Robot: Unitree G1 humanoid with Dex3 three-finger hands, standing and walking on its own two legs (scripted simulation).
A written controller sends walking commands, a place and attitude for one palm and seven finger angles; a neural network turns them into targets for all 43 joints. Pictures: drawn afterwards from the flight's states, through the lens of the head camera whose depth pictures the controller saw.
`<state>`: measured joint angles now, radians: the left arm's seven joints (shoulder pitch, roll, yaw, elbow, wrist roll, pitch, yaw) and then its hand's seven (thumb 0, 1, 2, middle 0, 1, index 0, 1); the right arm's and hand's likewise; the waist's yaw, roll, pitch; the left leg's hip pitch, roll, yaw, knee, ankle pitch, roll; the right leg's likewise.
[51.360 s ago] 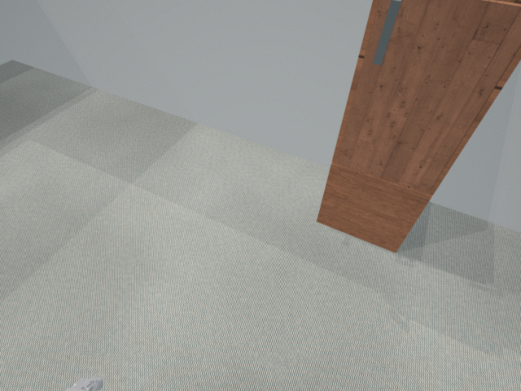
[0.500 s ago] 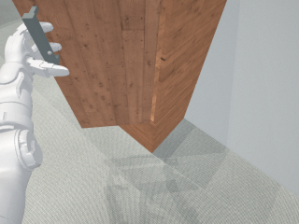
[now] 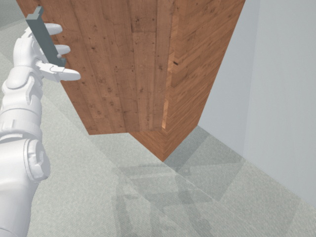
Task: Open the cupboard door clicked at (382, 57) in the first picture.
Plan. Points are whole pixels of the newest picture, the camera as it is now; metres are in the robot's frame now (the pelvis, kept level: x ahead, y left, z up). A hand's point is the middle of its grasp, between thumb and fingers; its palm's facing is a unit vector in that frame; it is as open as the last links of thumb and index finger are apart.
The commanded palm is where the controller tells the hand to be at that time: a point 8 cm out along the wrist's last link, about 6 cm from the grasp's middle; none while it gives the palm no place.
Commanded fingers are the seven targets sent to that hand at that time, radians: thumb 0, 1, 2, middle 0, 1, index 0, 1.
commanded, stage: slide the fingers in behind the handle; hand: left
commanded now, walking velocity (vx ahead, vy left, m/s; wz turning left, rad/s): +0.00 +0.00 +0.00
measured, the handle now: (51, 43) +0.55 +0.23 +0.17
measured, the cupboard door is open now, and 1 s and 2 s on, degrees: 47 47 58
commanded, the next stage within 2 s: close the thumb around the handle in 0.18 s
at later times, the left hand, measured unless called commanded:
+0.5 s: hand (58, 55) +0.51 +0.21 +0.17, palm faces +0.06 -1.00 +0.00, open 12.5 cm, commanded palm +0.49 +0.24 +0.17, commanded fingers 0.00 0.17 0.59 -0.35 -1.27 -0.35 -1.27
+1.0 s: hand (58, 55) +0.51 +0.21 +0.17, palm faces +0.05 -1.00 +0.01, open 5.5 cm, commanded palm +0.48 +0.25 +0.17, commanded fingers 0.00 0.90 0.90 -0.40 -1.35 -0.40 -1.35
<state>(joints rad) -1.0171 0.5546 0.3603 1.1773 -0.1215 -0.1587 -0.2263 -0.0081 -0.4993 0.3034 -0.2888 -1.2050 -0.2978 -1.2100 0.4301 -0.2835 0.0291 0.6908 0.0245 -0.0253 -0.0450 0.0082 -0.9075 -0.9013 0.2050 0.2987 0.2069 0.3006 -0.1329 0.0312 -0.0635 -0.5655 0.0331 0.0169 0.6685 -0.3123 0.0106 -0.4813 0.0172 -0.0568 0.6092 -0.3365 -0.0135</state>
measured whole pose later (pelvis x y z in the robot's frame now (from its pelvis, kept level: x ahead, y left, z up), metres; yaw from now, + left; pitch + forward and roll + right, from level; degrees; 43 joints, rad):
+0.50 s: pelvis +0.00 +0.00 +0.00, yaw +1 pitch +13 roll -2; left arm -1.07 0.56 0.34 1.22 -0.12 -0.16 -0.23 -0.01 -0.29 0.39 -0.32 -1.23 -0.32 -1.26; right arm 0.41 -0.29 0.04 0.68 0.02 -0.03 -0.05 0.01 -0.91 -0.90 0.21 0.30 0.21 0.30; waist -0.13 0.03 -0.06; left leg -0.59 0.02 0.00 0.69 -0.32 0.01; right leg -0.50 0.01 -0.07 0.63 -0.35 -0.01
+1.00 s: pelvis +0.00 +0.00 +0.00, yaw -1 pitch +12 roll -2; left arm -0.98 0.56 0.38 1.15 -0.12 -0.15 -0.24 0.01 0.77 0.83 -0.36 -1.34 -0.38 -1.34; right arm 0.43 -0.28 0.03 0.68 0.03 -0.01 -0.05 0.01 -0.91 -0.90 0.21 0.30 0.21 0.30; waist -0.14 0.03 -0.07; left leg -0.56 0.04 0.03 0.67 -0.32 0.02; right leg -0.47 0.02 -0.04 0.61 -0.34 -0.01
